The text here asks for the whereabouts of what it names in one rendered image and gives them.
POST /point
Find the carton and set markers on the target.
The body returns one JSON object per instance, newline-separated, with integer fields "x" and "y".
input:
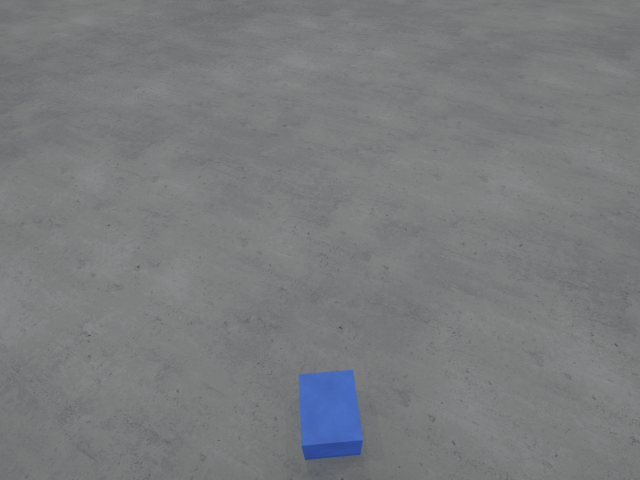
{"x": 329, "y": 415}

